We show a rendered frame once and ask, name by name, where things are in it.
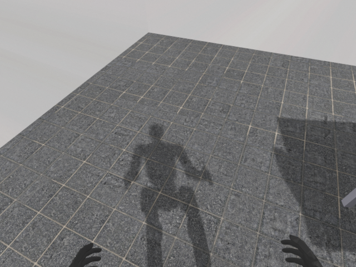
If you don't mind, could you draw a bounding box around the robot left hand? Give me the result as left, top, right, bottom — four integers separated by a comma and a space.
69, 243, 102, 267

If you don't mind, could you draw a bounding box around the robot right hand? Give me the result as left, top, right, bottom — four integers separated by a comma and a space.
281, 235, 323, 267

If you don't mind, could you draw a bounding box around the table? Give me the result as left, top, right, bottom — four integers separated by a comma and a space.
341, 188, 356, 207

